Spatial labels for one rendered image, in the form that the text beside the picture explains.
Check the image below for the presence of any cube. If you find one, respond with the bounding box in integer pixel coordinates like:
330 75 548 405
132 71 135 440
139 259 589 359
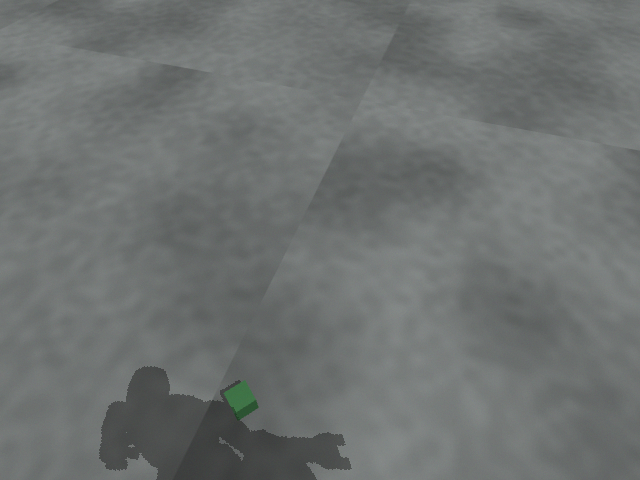
224 380 259 421

